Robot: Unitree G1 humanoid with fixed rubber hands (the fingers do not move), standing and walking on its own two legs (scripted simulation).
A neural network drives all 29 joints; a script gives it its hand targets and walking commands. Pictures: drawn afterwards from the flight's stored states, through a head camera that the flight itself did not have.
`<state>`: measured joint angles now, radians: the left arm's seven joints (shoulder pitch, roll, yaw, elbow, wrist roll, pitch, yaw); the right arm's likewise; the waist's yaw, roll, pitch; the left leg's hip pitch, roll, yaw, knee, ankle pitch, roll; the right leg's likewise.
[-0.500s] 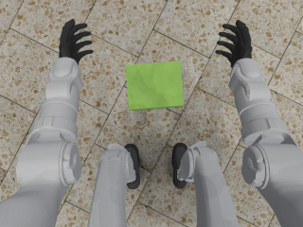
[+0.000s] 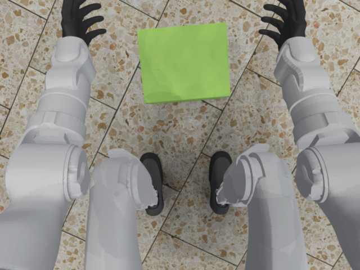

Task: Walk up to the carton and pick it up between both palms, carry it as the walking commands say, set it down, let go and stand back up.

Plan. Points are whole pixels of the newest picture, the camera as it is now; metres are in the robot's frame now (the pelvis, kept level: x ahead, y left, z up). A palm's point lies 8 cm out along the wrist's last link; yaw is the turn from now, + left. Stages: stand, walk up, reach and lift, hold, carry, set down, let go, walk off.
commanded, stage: reach and lift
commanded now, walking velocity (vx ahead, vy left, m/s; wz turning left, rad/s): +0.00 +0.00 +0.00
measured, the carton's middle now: (183, 69) +0.50 +0.00 -0.36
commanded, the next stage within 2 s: none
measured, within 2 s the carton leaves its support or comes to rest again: neither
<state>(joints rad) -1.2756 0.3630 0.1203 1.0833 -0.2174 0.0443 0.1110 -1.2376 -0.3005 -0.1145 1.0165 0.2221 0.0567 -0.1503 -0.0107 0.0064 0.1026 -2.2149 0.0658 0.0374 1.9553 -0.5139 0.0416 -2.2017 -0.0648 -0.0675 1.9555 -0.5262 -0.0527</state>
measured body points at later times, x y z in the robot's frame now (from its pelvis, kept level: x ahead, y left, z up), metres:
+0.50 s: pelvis -0.01 +0.00 -0.07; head +0.36 +0.01 +0.17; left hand +0.53 +0.20 -0.27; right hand +0.53 -0.19 -0.27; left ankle +0.11 +0.11 -0.40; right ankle +0.11 -0.11 -0.40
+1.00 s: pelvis -0.01 +0.00 -0.08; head +0.37 +0.01 +0.16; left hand +0.54 +0.19 -0.28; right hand +0.54 -0.18 -0.28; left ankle +0.11 +0.11 -0.40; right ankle +0.11 -0.11 -0.40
